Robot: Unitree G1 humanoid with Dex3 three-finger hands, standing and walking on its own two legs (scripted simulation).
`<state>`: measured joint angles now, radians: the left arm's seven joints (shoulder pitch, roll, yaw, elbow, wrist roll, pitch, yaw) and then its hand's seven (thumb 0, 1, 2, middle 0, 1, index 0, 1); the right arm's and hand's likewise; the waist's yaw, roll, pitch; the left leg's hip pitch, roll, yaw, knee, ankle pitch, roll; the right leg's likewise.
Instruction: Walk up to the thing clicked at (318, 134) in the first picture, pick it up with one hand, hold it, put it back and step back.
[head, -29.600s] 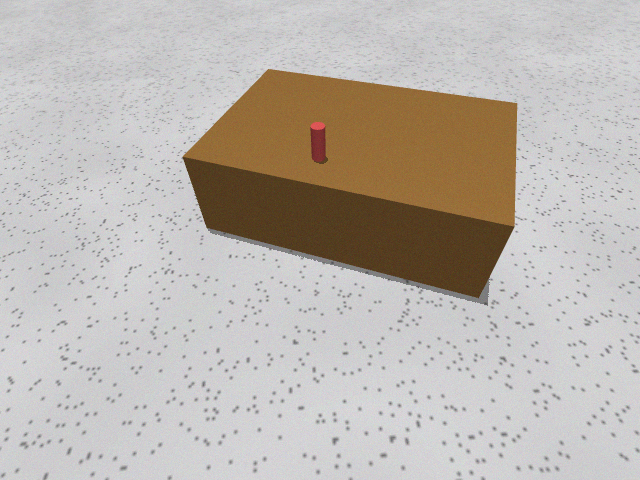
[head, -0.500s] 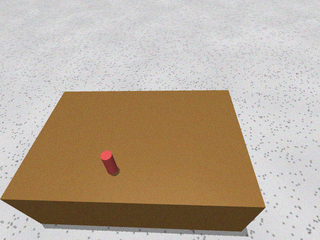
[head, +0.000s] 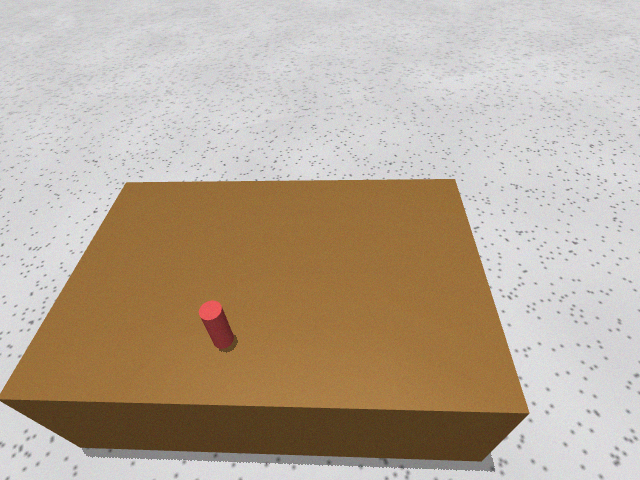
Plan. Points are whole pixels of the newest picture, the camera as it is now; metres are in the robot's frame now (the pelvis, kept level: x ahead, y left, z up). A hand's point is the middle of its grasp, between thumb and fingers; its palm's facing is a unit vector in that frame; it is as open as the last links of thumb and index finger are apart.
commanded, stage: stand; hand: left
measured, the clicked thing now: (217, 325) +0.53 +0.28 -0.33
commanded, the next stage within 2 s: step back in 0.28 s
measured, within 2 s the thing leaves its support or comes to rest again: neither
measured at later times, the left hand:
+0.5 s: hand out of the picture +0.07 +0.28 -0.16, palm faces -0.02 -0.92 -0.39, open 7.4 cm
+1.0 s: hand out of the picture +0.02 +0.32 -0.18, palm faces -0.09 -0.92 -0.38, open 7.4 cm
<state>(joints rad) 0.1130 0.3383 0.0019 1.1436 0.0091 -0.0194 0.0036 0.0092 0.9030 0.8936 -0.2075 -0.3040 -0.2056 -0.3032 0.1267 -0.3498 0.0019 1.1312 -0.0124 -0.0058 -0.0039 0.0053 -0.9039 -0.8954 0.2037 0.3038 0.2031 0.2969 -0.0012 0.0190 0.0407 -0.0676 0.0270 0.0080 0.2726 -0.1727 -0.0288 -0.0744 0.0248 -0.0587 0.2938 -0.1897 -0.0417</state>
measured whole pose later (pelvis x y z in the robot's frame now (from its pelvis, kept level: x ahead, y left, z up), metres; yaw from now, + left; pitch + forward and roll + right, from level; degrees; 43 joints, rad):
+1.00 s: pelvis -0.11 +0.06 -0.02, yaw -4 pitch -1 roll +0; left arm 0.10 0.38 0.07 0.87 0.01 0.05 0.01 0.01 0.90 0.89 -0.21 -0.30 -0.20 -0.30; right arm 0.10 -0.36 -0.04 0.86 -0.01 0.03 -0.02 0.00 -0.90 -0.89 0.21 0.30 0.21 0.30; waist -0.01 -0.02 0.22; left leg -0.30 0.00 0.04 0.61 -0.29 0.03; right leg -0.30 0.04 0.09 0.79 -0.45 0.02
